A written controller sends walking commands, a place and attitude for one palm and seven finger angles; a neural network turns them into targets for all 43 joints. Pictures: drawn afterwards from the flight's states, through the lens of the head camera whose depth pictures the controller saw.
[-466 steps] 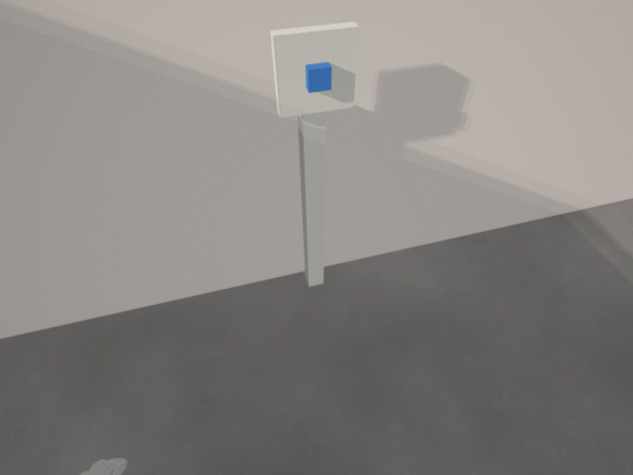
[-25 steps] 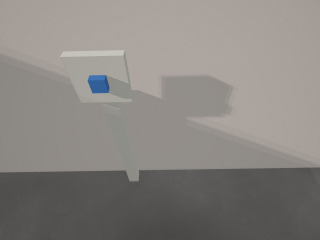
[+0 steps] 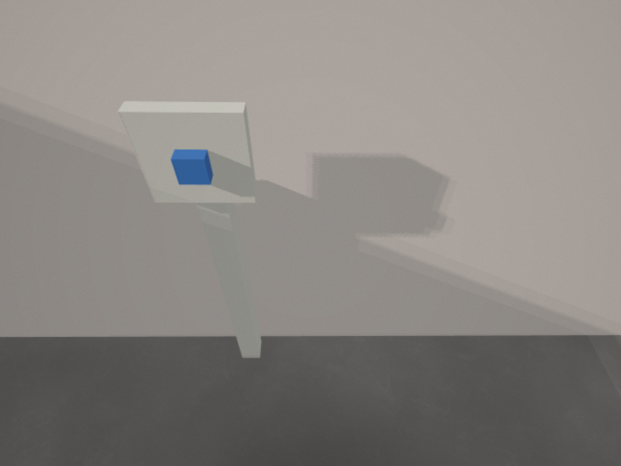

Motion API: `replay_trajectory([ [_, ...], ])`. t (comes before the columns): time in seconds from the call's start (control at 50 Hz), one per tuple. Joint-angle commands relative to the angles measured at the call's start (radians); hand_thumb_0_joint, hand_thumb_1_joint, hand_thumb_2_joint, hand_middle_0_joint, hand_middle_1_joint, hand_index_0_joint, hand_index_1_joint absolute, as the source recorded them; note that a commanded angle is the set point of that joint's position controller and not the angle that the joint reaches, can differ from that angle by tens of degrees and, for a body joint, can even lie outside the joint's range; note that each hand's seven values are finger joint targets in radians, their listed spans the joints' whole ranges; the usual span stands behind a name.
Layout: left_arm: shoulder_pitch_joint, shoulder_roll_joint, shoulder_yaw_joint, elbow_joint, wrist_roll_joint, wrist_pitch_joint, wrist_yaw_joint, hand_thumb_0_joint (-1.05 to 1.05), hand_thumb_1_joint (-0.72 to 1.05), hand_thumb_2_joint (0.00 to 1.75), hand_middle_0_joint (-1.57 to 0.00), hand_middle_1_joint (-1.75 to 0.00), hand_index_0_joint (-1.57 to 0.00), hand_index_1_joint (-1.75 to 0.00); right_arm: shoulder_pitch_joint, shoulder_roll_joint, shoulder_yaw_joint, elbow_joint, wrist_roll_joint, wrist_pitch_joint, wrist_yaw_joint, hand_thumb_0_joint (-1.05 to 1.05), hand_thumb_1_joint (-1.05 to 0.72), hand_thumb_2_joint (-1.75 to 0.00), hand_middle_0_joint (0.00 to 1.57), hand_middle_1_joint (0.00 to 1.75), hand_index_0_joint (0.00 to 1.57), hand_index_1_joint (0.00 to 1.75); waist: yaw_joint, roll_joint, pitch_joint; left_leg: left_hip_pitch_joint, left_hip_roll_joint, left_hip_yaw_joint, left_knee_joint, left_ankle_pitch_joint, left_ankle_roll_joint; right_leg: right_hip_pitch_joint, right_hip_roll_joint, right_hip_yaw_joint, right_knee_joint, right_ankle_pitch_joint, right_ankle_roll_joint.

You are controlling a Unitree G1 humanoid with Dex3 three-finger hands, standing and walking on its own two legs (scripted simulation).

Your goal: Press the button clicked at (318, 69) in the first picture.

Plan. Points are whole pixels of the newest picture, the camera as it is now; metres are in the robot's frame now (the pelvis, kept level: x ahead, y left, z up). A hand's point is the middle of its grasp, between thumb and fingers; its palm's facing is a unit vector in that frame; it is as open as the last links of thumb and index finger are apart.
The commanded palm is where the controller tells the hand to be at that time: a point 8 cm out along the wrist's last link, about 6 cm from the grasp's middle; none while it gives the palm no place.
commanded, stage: look again from close up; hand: left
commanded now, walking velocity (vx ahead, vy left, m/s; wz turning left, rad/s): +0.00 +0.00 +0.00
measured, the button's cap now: (193, 166) +0.53 +0.23 +0.09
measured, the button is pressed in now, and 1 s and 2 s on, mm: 0 0 0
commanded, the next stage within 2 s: shuffle to correct the standing spot in 0.02 s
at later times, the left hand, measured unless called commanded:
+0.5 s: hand out of the picture +0.00 +0.18 -0.19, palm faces +0.05 -0.99 -0.16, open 7.4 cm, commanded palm none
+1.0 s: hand out of the picture +0.07 +0.19 -0.17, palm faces +0.05 -0.97 -0.24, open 7.3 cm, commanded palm none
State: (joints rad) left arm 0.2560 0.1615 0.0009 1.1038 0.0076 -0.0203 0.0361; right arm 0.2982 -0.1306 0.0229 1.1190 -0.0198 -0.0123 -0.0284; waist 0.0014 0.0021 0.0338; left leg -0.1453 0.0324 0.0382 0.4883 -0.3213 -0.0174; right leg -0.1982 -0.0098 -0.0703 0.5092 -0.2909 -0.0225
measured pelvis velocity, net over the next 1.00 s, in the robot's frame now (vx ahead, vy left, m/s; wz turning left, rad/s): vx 0.03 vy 0.01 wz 0.03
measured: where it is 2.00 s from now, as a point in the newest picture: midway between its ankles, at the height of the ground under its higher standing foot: outside the picture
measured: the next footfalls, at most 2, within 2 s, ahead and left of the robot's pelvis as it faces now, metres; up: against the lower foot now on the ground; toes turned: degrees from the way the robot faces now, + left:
none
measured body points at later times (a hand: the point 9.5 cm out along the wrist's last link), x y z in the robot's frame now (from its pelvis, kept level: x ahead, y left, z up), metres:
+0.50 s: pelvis +0.04 +0.02 -0.01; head +0.06 +0.03 +0.44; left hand +0.00 +0.24 -0.18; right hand +0.01 -0.20 -0.16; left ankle -0.04 +0.13 -0.74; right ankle +0.00 -0.09 -0.72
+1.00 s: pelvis +0.03 +0.01 +0.00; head +0.05 +0.00 +0.45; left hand +0.06 +0.24 -0.15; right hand +0.08 -0.22 -0.16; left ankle -0.01 +0.13 -0.74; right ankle +0.03 -0.09 -0.74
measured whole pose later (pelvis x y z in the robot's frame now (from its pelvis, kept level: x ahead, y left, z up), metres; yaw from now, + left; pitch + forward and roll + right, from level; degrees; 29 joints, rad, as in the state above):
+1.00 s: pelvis +0.03 +0.01 +0.00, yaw +1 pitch +0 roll +0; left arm 0.23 0.16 0.01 1.04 0.02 -0.02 0.05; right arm 0.21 -0.18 -0.02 1.02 -0.01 0.01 -0.03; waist 0.00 0.03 0.05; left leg -0.19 0.04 0.07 0.55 -0.36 0.00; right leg -0.26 -0.01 -0.10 0.54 -0.28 -0.03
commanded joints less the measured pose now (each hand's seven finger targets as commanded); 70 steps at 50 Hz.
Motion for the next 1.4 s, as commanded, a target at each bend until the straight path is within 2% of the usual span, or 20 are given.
replay_trajectory([
  [0.0,0.077,0.089,0.014,-0.025,0.000,-0.009,0.001,0.00,0.90,0.90,-0.20,-0.30,-0.20,-0.30,0.053,-0.093,-0.019,-0.018,0.005,-0.016,-0.005,0.00,-0.90,-0.90,0.20,0.30,0.20,0.30,0.006,0.009,0.026,-0.070,0.069,-0.055,-0.092,0.241,0.037,0.052,-0.101,0.086,-0.082,0.273,-0.025],
  [0.1,0.072,0.093,0.013,-0.026,0.001,-0.007,0.000,0.00,0.90,0.90,-0.20,-0.30,-0.20,-0.30,0.051,-0.096,-0.021,-0.015,0.006,-0.014,-0.006,0.00,-0.90,-0.90,0.20,0.30,0.20,0.30,0.001,-0.006,0.027,-0.061,0.070,-0.056,-0.100,0.234,0.037,0.051,-0.100,0.091,-0.090,0.269,-0.024],
  [0.2,0.092,0.107,0.028,-0.035,0.013,0.003,-0.010,0.00,0.90,0.90,-0.20,-0.30,-0.20,-0.30,0.051,-0.100,-0.028,-0.032,-0.003,-0.004,0.006,0.00,-0.90,-0.90,0.20,0.30,0.20,0.30,0.009,-0.024,0.092,-0.164,0.036,-0.058,-0.059,-0.064,0.061,-0.003,-0.098,0.104,-0.112,-0.172,-0.041],
  [0.3,0.137,0.127,0.046,-0.038,0.013,-0.003,-0.013,0.00,0.90,0.90,-0.20,-0.30,-0.20,-0.30,0.061,-0.073,-0.032,-0.057,-0.005,-0.009,0.012,0.00,-0.90,-0.90,0.20,0.30,0.20,0.30,0.005,-0.091,0.114,-0.201,-0.011,0.000,0.080,-0.063,0.059,-0.037,-0.166,0.174,-0.164,-0.241,-0.090],
  [0.34,0.114,0.115,0.045,-0.044,0.012,-0.006,-0.015,0.00,0.90,0.90,-0.20,-0.30,-0.20,-0.30,0.109,-0.071,-0.031,-0.041,-0.004,-0.020,0.011,0.00,-0.90,-0.90,0.20,0.30,0.20,0.30,-0.021,-0.031,0.098,-0.124,0.009,-0.027,0.018,0.012,0.070,-0.078,-0.126,0.104,-0.083,-0.157,-0.078],
  [0.4,0.055,0.040,0.027,-0.072,0.018,-0.015,-0.017,0.00,0.90,0.90,-0.20,-0.30,-0.20,-0.30,0.221,-0.160,-0.052,0.008,-0.007,-0.032,-0.007,0.00,-0.90,-0.90,0.20,0.30,0.20,0.30,-0.054,0.266,0.088,0.074,0.232,-0.323,-0.126,0.412,0.199,-0.281,0.015,-0.070,0.261,-0.150,-0.014],
  [0.44,0.010,0.037,0.027,-0.083,0.010,-0.017,-0.015,0.00,0.90,0.90,-0.20,-0.30,-0.20,-0.30,0.215,-0.144,-0.045,0.003,-0.011,-0.032,-0.020,0.00,-0.90,-0.90,0.20,0.30,0.20,0.30,-0.052,0.193,0.097,0.126,0.277,-0.321,-0.090,0.789,0.246,-0.343,-0.015,-0.012,0.328,-0.298,-0.022],
  [0.5,0.110,0.026,0.038,-0.043,0.001,-0.020,-0.019,0.00,0.90,0.90,-0.20,-0.30,-0.20,-0.30,0.106,-0.134,-0.040,-0.025,0.001,-0.026,-0.028,0.00,-0.90,-0.90,0.20,0.30,0.20,0.30,0.022,0.140,0.018,0.044,0.166,-0.140,0.031,0.838,0.140,-0.056,-0.024,-0.018,0.007,0.018,-0.014],
  [0.56,0.228,0.110,0.040,0.017,-0.006,-0.031,0.000,0.00,0.90,0.90,-0.20,-0.30,-0.20,-0.30,0.099,-0.075,-0.036,-0.040,0.021,-0.027,-0.026,0.00,-0.90,-0.90,0.20,0.30,0.20,0.30,0.025,-0.065,-0.079,-0.162,0.015,-0.040,0.114,0.195,0.026,0.246,-0.260,0.164,-0.003,0.931,-0.110],
  [0.6,0.166,0.120,0.037,0.002,0.004,-0.023,0.009,0.00,0.90,0.90,-0.20,-0.30,-0.20,-0.30,0.087,-0.052,-0.043,-0.030,0.023,-0.005,-0.024,0.00,-0.90,-0.90,0.20,0.30,0.20,0.30,0.012,-0.233,-0.010,-0.170,0.016,-0.019,0.152,-0.120,0.014,0.183,-0.283,0.144,-0.029,1.064,-0.141],
  [0.64,0.110,0.104,0.034,-0.022,0.009,-0.011,0.016,0.00,0.90,0.90,-0.20,-0.30,-0.20,-0.30,0.089,-0.030,-0.043,-0.025,0.024,0.000,-0.020,0.00,-0.90,-0.90,0.20,0.30,0.20,0.30,-0.006,-0.171,0.000,-0.136,0.032,-0.014,0.048,-0.068,0.017,0.140,-0.259,0.108,-0.003,0.992,-0.130],
  [0.68,0.078,0.083,0.035,-0.053,-0.008,0.001,0.015,0.00,0.90,0.90,-0.20,-0.30,-0.20,-0.30,0.096,-0.055,-0.047,-0.009,0.017,-0.007,-0.020,0.00,-0.90,-0.90,0.20,0.30,0.20,0.30,-0.003,0.031,-0.043,-0.006,0.089,-0.044,-0.064,0.525,0.033,0.077,-0.152,0.044,0.051,0.690,-0.042],
  [0.74,0.051,0.082,0.044,-0.076,-0.004,0.013,0.015,0.00,0.90,0.90,-0.20,-0.30,-0.20,-0.30,0.066,-0.092,-0.056,-0.026,0.011,-0.005,-0.028,0.00,-0.90,-0.90,0.20,0.30,0.20,0.30,0.005,0.115,-0.037,0.045,0.136,-0.056,-0.041,0.807,0.065,0.024,-0.093,0.024,0.051,0.396,-0.009],
  [0.88,0.051,0.090,0.036,-0.078,0.004,0.008,0.009,0.00,0.90,0.90,-0.20,-0.30,-0.20,-0.30,0.014,-0.102,-0.050,-0.055,0.007,-0.004,-0.021,0.00,-0.90,-0.90,0.20,0.30,0.20,0.30,0.007,-0.013,-0.074,0.010,0.098,-0.038,-0.074,0.429,0.044,0.078,-0.127,0.076,-0.027,0.450,-0.027],
  [0.9,0.128,0.142,0.042,-0.049,0.010,-0.002,0.044,0.00,0.90,0.90,-0.20,-0.30,-0.20,-0.30,-0.067,-0.185,-0.076,-0.127,0.022,-0.006,-0.008,0.00,-0.90,-0.90,0.20,0.30,0.20,0.30,0.028,-0.014,-0.063,-0.041,0.108,0.020,0.147,0.501,0.013,0.052,-0.170,0.121,-0.023,0.805,0.001],
  [0.92,0.098,0.173,0.049,-0.099,0.009,-0.014,0.038,0.00,0.90,0.90,-0.20,-0.30,-0.20,-0.30,-0.021,-0.114,-0.066,-0.162,0.016,-0.003,0.002,0.00,-0.90,-0.90,0.20,0.30,0.20,0.30,-0.007,-0.024,-0.115,-0.132,0.046,0.000,0.128,0.093,0.017,0.133,-0.238,0.180,-0.018,0.816,-0.059],
  [0.94,0.065,0.166,0.035,-0.108,0.009,-0.016,0.031,0.00,0.90,0.90,-0.20,-0.30,-0.20,-0.30,-0.019,-0.088,-0.058,-0.162,0.021,0.003,0.004,0.00,-0.90,-0.90,0.20,0.30,0.20,0.30,-0.018,-0.079,-0.106,-0.118,0.036,0.004,0.080,-0.062,0.016,0.083,-0.246,0.174,-0.047,0.662,-0.086],
  [1.02,-0.008,0.121,0.020,-0.136,0.004,0.001,0.009,0.00,0.90,0.90,-0.20,-0.30,-0.20,-0.30,0.010,-0.133,-0.049,-0.167,0.001,-0.005,0.008,0.00,-0.90,-0.90,0.20,0.30,0.20,0.30,-0.018,0.096,0.005,-0.092,0.102,-0.079,-0.083,0.193,0.057,-0.048,-0.097,0.074,-0.032,0.143,-0.029],
  [1.14,0.006,0.124,0.009,-0.117,0.006,0.009,-0.007,0.00,0.90,0.90,-0.20,-0.30,-0.20,-0.30,0.004,-0.146,-0.038,-0.174,-0.002,0.000,0.011,0.00,-0.90,-0.90,0.20,0.30,0.20,0.30,-0.009,-0.039,0.088,-0.150,0.063,-0.068,-0.151,-0.061,0.059,-0.087,-0.091,0.123,-0.142,-0.117,-0.024],
  [1.38,0.047,0.113,0.002,-0.056,0.001,-0.002,-0.011,0.00,0.90,0.90,-0.20,-0.30,-0.20,-0.30,0.071,-0.126,-0.018,-0.076,0.001,-0.011,0.010,0.00,-0.90,-0.90,0.20,0.30,0.20,0.30,0.000,-0.010,0.051,-0.137,0.063,-0.057,-0.162,-0.007,0.053,-0.036,-0.101,0.121,-0.147,-0.058,-0.027],
])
